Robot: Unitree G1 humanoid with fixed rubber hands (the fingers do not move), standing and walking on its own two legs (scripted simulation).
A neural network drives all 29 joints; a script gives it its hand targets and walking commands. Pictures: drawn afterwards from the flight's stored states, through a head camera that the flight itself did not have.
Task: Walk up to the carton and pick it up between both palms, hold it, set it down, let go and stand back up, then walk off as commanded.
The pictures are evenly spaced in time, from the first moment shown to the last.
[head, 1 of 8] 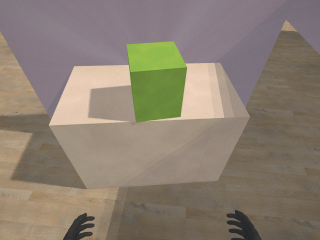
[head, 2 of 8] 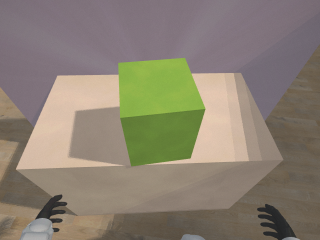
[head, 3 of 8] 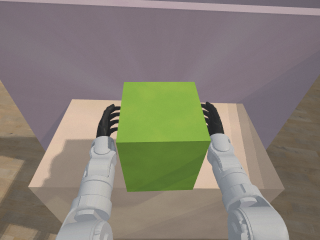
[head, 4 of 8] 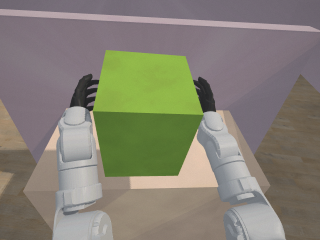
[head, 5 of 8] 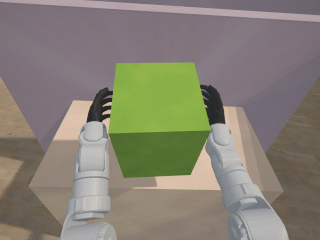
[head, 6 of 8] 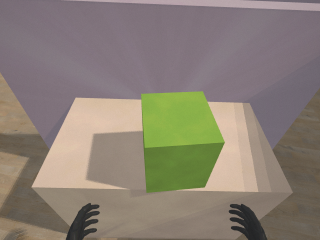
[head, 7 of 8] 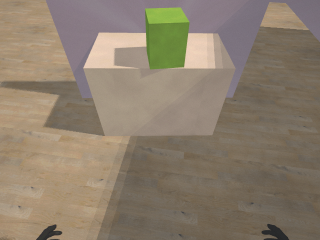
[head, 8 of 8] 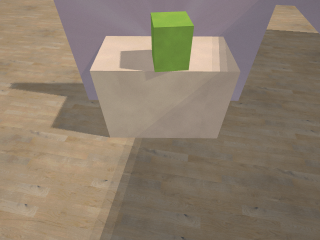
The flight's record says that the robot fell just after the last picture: no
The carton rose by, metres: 0.19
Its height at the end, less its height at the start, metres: +0.00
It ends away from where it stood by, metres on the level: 0.01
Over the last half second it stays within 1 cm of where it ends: yes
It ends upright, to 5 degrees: yes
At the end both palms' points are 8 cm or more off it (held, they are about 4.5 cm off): yes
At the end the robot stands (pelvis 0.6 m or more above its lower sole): yes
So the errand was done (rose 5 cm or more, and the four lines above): yes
